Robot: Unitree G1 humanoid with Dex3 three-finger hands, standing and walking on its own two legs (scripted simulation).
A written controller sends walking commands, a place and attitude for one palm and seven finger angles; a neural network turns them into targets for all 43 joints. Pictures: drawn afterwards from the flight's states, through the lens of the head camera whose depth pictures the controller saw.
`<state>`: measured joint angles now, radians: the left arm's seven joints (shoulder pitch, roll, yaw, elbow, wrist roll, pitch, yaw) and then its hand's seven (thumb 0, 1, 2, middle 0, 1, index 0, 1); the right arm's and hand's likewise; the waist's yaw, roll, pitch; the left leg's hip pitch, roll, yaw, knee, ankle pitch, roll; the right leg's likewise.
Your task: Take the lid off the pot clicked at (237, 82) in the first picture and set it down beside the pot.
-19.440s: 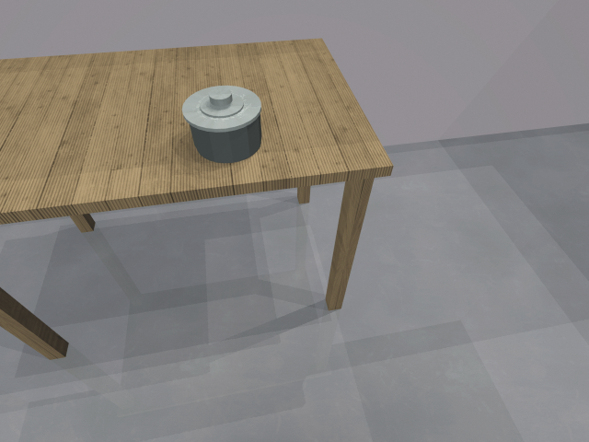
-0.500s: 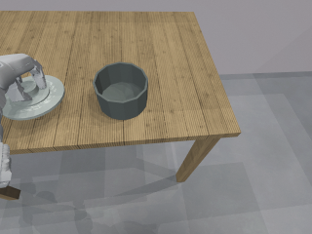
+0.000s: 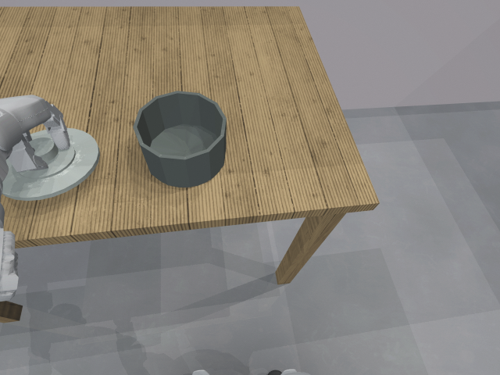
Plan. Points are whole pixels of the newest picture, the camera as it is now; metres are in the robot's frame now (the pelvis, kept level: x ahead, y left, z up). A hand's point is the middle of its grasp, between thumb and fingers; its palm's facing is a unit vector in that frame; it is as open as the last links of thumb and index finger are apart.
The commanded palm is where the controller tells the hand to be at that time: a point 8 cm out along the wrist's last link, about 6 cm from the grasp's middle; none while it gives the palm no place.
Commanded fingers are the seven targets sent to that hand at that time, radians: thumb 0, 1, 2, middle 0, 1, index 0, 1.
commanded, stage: lower the lid onto the table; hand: left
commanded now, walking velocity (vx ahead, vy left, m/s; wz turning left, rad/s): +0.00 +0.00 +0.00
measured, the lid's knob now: (40, 150) +0.48 +0.32 +0.03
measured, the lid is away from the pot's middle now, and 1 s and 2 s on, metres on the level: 0.23 0.24 0.24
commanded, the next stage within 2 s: open the fingers wide in 0.28 s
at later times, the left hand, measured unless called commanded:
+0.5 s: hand (33, 155) +0.47 +0.32 +0.04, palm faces -0.48 -0.10 -0.87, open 7.4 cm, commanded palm +0.49 +0.32 +0.09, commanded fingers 0.00 0.53 0.90 -0.77 -1.04 -0.79 -1.05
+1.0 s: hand (32, 159) +0.46 +0.32 +0.04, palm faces -0.45 -0.12 -0.88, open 8.1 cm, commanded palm +0.48 +0.31 +0.09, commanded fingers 0.00 0.12 0.70 -0.45 -0.91 -0.45 -0.91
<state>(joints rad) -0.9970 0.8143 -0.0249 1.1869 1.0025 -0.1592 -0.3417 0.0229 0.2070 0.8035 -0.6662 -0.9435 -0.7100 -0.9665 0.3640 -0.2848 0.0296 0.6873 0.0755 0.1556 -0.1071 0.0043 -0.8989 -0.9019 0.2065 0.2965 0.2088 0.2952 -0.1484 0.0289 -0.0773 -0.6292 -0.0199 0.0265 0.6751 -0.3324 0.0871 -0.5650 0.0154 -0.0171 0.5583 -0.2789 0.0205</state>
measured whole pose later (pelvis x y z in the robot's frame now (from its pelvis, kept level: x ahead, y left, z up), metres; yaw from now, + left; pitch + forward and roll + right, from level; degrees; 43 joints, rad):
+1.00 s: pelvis +0.00 +0.00 -0.01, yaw -1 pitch +19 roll -4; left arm -0.94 0.82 0.01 1.14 1.00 -0.18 -0.28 0.00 0.24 0.74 -0.58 -1.00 -0.57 -0.96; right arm 0.34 -0.28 0.03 0.65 0.08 0.21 -0.08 0.00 -0.90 -0.90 0.21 0.30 0.21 0.30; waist -0.14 0.03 -0.10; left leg -0.73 -0.01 0.03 0.78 -0.38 0.09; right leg -0.66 0.03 -0.02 0.65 -0.32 0.02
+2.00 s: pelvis +0.00 +0.01 +0.00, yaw +0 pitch +15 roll -4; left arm -0.92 0.80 -0.01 1.07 0.98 -0.15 -0.33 0.00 0.01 0.61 -0.35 -0.88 -0.35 -0.88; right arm 0.34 -0.27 0.02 0.66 0.08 0.21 -0.07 0.00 -0.90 -0.90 0.21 0.30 0.21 0.30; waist -0.11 0.04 -0.10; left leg -0.62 -0.02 0.02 0.70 -0.35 0.10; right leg -0.55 0.01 -0.02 0.57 -0.29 0.02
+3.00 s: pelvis +0.00 +0.00 +0.01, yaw +1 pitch +11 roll -3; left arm -1.04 0.84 -0.05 1.02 0.95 -0.09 -0.46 0.00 0.01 0.61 -0.35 -0.88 -0.35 -0.88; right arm 0.29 -0.29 0.03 0.65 0.09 0.21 -0.06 0.01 -0.90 -0.90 0.20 0.30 0.21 0.29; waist -0.10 0.04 -0.06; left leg -0.46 -0.04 0.02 0.55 -0.29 0.09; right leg -0.40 0.00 -0.02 0.44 -0.24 0.02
